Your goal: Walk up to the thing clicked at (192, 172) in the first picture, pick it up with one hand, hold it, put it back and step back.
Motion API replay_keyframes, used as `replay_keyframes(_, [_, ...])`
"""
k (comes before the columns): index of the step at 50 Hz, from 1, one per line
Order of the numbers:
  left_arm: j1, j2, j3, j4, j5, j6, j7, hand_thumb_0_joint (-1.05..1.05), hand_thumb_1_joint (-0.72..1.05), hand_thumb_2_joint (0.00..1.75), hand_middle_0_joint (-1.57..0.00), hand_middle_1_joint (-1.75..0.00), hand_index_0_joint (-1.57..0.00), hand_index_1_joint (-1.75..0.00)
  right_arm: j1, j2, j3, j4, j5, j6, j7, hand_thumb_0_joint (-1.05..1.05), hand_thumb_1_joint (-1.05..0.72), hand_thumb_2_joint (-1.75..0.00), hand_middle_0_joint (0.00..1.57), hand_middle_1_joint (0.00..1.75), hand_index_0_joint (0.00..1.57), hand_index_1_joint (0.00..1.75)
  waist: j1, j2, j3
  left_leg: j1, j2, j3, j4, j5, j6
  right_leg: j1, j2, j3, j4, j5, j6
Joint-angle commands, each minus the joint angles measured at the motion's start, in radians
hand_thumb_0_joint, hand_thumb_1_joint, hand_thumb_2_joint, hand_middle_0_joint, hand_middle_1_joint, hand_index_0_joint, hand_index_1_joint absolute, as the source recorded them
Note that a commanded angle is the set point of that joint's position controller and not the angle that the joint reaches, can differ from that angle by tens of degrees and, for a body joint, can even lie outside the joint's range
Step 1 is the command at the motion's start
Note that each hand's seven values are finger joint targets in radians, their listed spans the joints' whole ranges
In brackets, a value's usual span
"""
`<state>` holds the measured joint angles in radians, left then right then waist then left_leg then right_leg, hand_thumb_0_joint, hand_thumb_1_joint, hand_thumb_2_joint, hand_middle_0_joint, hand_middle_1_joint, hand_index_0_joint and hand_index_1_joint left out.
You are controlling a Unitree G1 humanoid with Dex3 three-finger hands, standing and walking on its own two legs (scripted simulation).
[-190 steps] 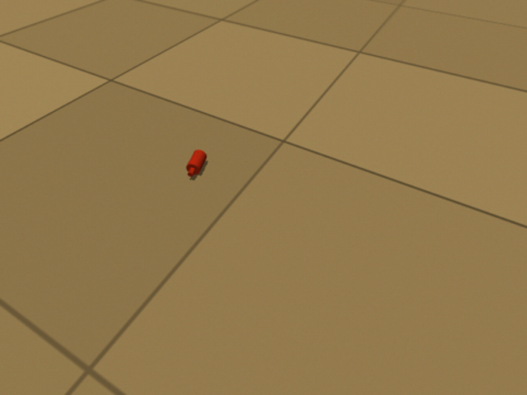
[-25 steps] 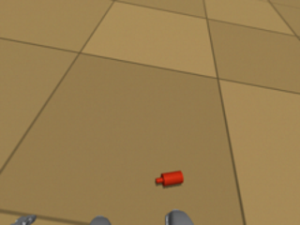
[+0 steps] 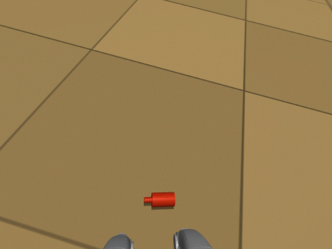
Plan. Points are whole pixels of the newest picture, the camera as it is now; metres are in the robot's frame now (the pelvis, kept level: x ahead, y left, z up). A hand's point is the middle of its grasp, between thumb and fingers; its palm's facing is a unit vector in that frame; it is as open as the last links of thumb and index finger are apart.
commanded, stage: walk up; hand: left
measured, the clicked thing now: (159, 199) +0.45 -0.03 -0.70
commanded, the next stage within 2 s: none
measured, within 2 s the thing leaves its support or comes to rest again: neither
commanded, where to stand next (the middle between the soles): +0.08 -0.31 m, yaw +4 degrees
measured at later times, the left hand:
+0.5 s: hand out of the picture +0.04 +0.03 -0.15, palm faces +0.00 -0.94 -0.34, open 7.4 cm
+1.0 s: hand out of the picture +0.01 -0.12 -0.12, palm faces +0.05 -0.88 -0.46, open 7.4 cm
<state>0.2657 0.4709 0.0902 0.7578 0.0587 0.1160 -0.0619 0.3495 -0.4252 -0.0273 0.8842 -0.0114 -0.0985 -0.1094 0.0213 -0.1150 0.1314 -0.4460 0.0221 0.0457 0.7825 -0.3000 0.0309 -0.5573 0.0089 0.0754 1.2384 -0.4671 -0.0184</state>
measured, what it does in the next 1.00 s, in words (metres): steps to the right: right foot, then left foot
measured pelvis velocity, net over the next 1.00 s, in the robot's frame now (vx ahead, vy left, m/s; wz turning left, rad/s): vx -0.01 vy -0.40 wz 0.05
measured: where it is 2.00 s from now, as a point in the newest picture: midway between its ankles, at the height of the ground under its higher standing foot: outside the picture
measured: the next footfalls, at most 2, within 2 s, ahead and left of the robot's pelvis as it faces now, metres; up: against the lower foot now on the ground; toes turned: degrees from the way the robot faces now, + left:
right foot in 0.22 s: +0.06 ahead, -0.33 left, +0.00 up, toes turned -1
left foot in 0.50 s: +0.07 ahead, -0.16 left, +0.00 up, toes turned +7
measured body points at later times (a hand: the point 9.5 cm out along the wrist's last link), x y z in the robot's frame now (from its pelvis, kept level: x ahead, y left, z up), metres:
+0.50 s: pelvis -0.01 -0.24 +0.00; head +0.03 -0.22 +0.45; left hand +0.04 +0.08 -0.12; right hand +0.05 -0.59 -0.09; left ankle +0.03 -0.17 -0.71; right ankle +0.02 -0.32 -0.70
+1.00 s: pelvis -0.01 -0.40 +0.01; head +0.02 -0.43 +0.46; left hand +0.00 -0.07 -0.09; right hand +0.10 -0.73 -0.12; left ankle +0.03 -0.24 -0.65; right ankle +0.01 -0.53 -0.70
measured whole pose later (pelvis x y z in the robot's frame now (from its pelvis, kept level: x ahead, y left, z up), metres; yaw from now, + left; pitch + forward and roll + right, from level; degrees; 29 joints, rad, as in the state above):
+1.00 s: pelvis -0.01 -0.40 +0.01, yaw +3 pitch -2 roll +0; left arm 0.31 0.36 0.04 0.92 0.02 -0.05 0.02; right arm 0.21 -0.47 -0.07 0.92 -0.03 0.03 0.00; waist 0.03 0.07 0.10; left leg -0.56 0.01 -0.08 1.11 -0.39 0.02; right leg -0.33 -0.01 0.02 0.76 -0.40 0.01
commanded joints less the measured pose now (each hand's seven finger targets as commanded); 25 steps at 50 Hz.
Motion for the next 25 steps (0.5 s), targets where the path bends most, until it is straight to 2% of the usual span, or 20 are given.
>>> replay_keyframes(1, [0.022, 0.21, 0.081, -0.099, -0.005, -0.033, -0.006, 0.0, 0.9, 0.9, -0.2, -0.3, -0.2, -0.3, 0.062, -0.373, -0.127, -0.056, -0.004, -0.007, -0.024, 0.0, -0.9, -0.9, 0.2, 0.3, 0.2, 0.3, -0.006, 0.225, -0.109, 0.066, 0.278, -0.333, -0.253, 0.027, 0.23, -0.081, -0.083, 0.074, 0.061, 0.052, 0.018])
replay_keyframes(3, [-0.031, 0.201, 0.08, -0.112, -0.007, -0.029, -0.017, 0.0, 0.9, 0.9, -0.2, -0.3, -0.2, -0.3, 0.064, -0.398, -0.136, -0.058, -0.019, -0.006, -0.019, 0.0, -0.9, -0.9, 0.2, 0.3, 0.2, 0.3, -0.028, 0.254, -0.087, -0.005, 0.242, -0.304, -0.264, -0.133, 0.213, -0.063, -0.103, 0.026, -0.035, 0.053, 0.029])
replay_keyframes(5, [-0.034, 0.205, 0.081, -0.117, -0.011, -0.025, -0.025, 0.0, 0.9, 0.9, -0.2, -0.3, -0.2, -0.3, 0.039, -0.435, -0.149, -0.062, -0.028, -0.004, -0.015, 0.0, -0.9, -0.9, 0.2, 0.3, 0.2, 0.3, -0.03, 0.316, -0.089, -0.032, 0.246, -0.333, -0.285, -0.3, 0.206, -0.038, -0.116, -0.002, -0.119, 0.002, 0.033])
replay_keyframes(6, [-0.04, 0.211, 0.086, -0.123, -0.009, -0.025, -0.028, 0.0, 0.9, 0.9, -0.2, -0.3, -0.2, -0.3, 0.03, -0.447, -0.152, -0.061, -0.031, 0.0, -0.015, 0.0, -0.9, -0.9, 0.2, 0.3, 0.2, 0.3, -0.029, 0.333, -0.094, -0.061, 0.253, -0.345, -0.284, -0.332, 0.203, -0.017, -0.114, -0.022, -0.159, -0.038, 0.032])
replay_keyframes(7, [-0.019, 0.217, 0.092, -0.114, -0.009, -0.025, -0.03, 0.0, 0.9, 0.9, -0.2, -0.3, -0.2, -0.3, 0.009, -0.459, -0.154, -0.062, -0.033, 0.005, -0.012, 0.0, -0.9, -0.9, 0.2, 0.3, 0.2, 0.3, -0.016, 0.355, -0.101, -0.096, 0.257, -0.347, -0.274, -0.353, 0.201, 0.022, -0.106, -0.047, -0.192, -0.056, 0.032])
replay_keyframes(8, [0.02, 0.216, 0.097, -0.099, -0.01, -0.027, -0.028, 0.0, 0.9, 0.9, -0.2, -0.3, -0.2, -0.3, -0.027, -0.459, -0.154, -0.065, -0.034, 0.01, -0.011, 0.0, -0.9, -0.9, 0.2, 0.3, 0.2, 0.3, 0.014, 0.364, -0.112, -0.143, 0.25, -0.316, -0.259, -0.34, 0.18, 0.102, -0.096, -0.08, -0.254, -0.035, 0.028])
replay_keyframes(9, [0.074, 0.208, 0.102, -0.076, -0.007, -0.029, -0.026, 0.0, 0.9, 0.9, -0.2, -0.3, -0.2, -0.3, -0.057, -0.45, -0.151, -0.059, -0.035, 0.019, -0.009, 0.0, -0.9, -0.9, 0.2, 0.3, 0.2, 0.3, 0.054, 0.34, -0.132, -0.216, 0.218, -0.247, -0.202, -0.321, 0.14, 0.223, -0.074, -0.113, -0.371, -0.001, 0.014])
replay_keyframes(10, [0.168, 0.208, 0.114, -0.038, -0.001, -0.031, -0.022, 0.0, 0.9, 0.9, -0.2, -0.3, -0.2, -0.3, -0.063, -0.406, -0.135, -0.047, -0.042, 0.03, -0.009, 0.0, -0.9, -0.9, 0.2, 0.3, 0.2, 0.3, 0.109, 0.222, -0.172, -0.28, 0.145, -0.156, -0.04, -0.345, 0.099, 0.346, -0.038, -0.117, -0.482, 0.0, 0.004])
replay_keyframes(11, [0.263, 0.238, 0.121, -0.014, 0.017, -0.04, -0.013, 0.0, 0.9, 0.9, -0.2, -0.3, -0.2, -0.3, -0.07, -0.305, -0.103, -0.048, -0.039, 0.041, -0.01, 0.0, -0.9, -0.9, 0.2, 0.3, 0.2, 0.3, 0.177, -0.027, -0.152, -0.4, 0.039, -0.004, 0.281, -0.374, 0.049, 0.365, -0.068, -0.026, -0.623, -0.098, -0.02])
replay_keyframes(12, [0.11, 0.344, 0.12, -0.069, 0.013, -0.049, -0.002, 0.0, 0.9, 0.9, -0.2, -0.3, -0.2, -0.3, -0.105, -0.249, -0.092, -0.083, -0.017, 0.047, -0.023, 0.0, -0.9, -0.9, 0.2, 0.3, 0.2, 0.3, 0.123, -0.28, -0.067, -0.487, -0.093, 0.006, 0.5, -0.399, 0.01, 0.148, -0.285, 0.501, -0.964, -0.253, -0.114])
replay_keyframes(13, [-0.087, 0.389, 0.121, -0.127, 0.0, -0.06, 0.011, 0.0, 0.9, 0.9, -0.2, -0.3, -0.2, -0.3, -0.113, -0.263, -0.108, -0.069, -0.014, 0.048, -0.045, 0.0, -0.9, -0.9, 0.2, 0.3, 0.2, 0.3, 0.029, -0.21, -0.001, -0.431, -0.026, -0.123, 0.564, -0.311, 0.002, 0.072, -0.357, 0.668, -1.07, -0.309, -0.169])
replay_keyframes(14, [-0.106, 0.333, 0.111, -0.133, -0.008, -0.061, 0.017, 0.0, 0.9, 0.9, -0.2, -0.3, -0.2, -0.3, -0.079, -0.304, -0.112, -0.02, 0.001, 0.042, -0.039, 0.0, -0.9, -0.9, 0.2, 0.3, 0.2, 0.3, 0.009, -0.024, 0.003, -0.392, -0.005, -0.148, 0.551, -0.236, 0.004, 0.106, -0.295, 0.533, -0.987, -0.262, -0.151])
replay_keyframes(15, [-0.1, 0.316, 0.103, -0.102, 0.001, -0.061, 0.024, 0.0, 0.9, 0.9, -0.2, -0.3, -0.2, -0.3, -0.035, -0.307, -0.106, 0.024, 0.014, 0.038, -0.032, 0.0, -0.9, -0.9, 0.2, 0.3, 0.2, 0.3, -0.001, -0.046, -0.004, -0.359, 0.006, -0.11, 0.529, -0.21, 0.006, 0.117, -0.264, 0.404, -0.9, -0.182, -0.159])
replay_keyframes(17, [-0.122, 0.269, 0.091, -0.099, 0.011, -0.058, 0.02, 0.0, 0.9, 0.9, -0.2, -0.3, -0.2, -0.3, 0.086, -0.302, -0.098, 0.084, 0.024, 0.029, -0.023, 0.0, -0.9, -0.9, 0.2, 0.3, 0.2, 0.3, -0.022, -0.145, -0.055, -0.209, 0.028, -0.026, 0.39, -0.202, 0.015, 0.158, -0.221, 0.243, -0.771, 0.014, -0.197])
replay_keyframes(18, [-0.121, 0.233, 0.082, -0.103, 0.019, -0.057, 0.016, 0.0, 0.9, 0.9, -0.2, -0.3, -0.2, -0.3, 0.11, -0.283, -0.093, 0.094, 0.021, 0.027, -0.015, 0.0, -0.9, -0.9, 0.2, 0.3, 0.2, 0.3, -0.015, -0.152, -0.068, -0.182, 0.016, 0.012, 0.296, -0.207, 0.016, 0.201, -0.184, 0.189, -0.74, 0.114, -0.202])
replay_keyframes(20, [-0.09, 0.207, 0.065, -0.112, 0.022, -0.052, 0.012, 0.0, 0.9, 0.9, -0.2, -0.3, -0.2, -0.3, 0.101, -0.26, -0.092, 0.079, 0.014, 0.023, -0.011, 0.0, -0.9, -0.9, 0.2, 0.3, 0.2, 0.3, 0.003, -0.164, -0.068, -0.084, -0.011, 0.037, 0.169, -0.219, 0.029, 0.193, -0.197, 0.187, -0.735, 0.259, -0.23])
replay_keyframes(22, [-0.124, 0.187, 0.052, -0.14, 0.014, -0.045, 0.012, 0.0, 0.9, 0.9, -0.2, -0.3, -0.2, -0.3, 0.187, -0.236, -0.083, 0.091, 0.015, 0.011, -0.013, 0.0, -0.9, -0.9, 0.2, 0.3, 0.2, 0.3, -0.034, -0.119, -0.105, 0.079, -0.022, 0.034, -0.068, -0.074, 0.044, 0.186, -0.177, 0.138, -0.651, 0.426, -0.217])
replay_keyframes(23, [-0.137, 0.163, 0.038, -0.15, 0.004, -0.041, 0.013, 0.0, 0.9, 0.9, -0.2, -0.3, -0.2, -0.3, 0.251, -0.233, -0.086, 0.103, 0.01, 0.001, -0.016, 0.0, -0.9, -0.9, 0.2, 0.3, 0.2, 0.3, -0.068, -0.061, -0.15, 0.226, -0.018, 0.012, -0.241, 0.068, 0.044, 0.14, -0.149, 0.086, -0.533, 0.45, -0.184])
replay_keyframes(24, [-0.126, 0.111, 0.019, -0.164, -0.006, -0.047, 0.015, 0.0, 0.9, 0.9, -0.2, -0.3, -0.2, -0.3, 0.281, -0.296, -0.108, 0.095, -0.012, -0.006, -0.026, 0.0, -0.9, -0.9, 0.2, 0.3, 0.2, 0.3, -0.098, 0.089, -0.194, 0.4, 0.1, -0.196, -0.305, 0.074, 0.074, -0.01, -0.109, 0.045, -0.359, 0.355, -0.106])
replay_keyframes(25, [-0.06, 0.051, 0.002, -0.158, -0.016, -0.049, 0.018, 0.0, 0.9, 0.9, -0.2, -0.3, -0.2, -0.3, 0.209, -0.388, -0.132, 0.041, -0.035, -0.008, -0.035, 0.0, -0.9, -0.9, 0.2, 0.3, 0.2, 0.3, -0.061, 0.296, -0.182, 0.521, 0.367, -0.636, -0.348, 0.147, 0.154, -0.26, 0.007, 0.03, -0.185, -0.024, -0.02])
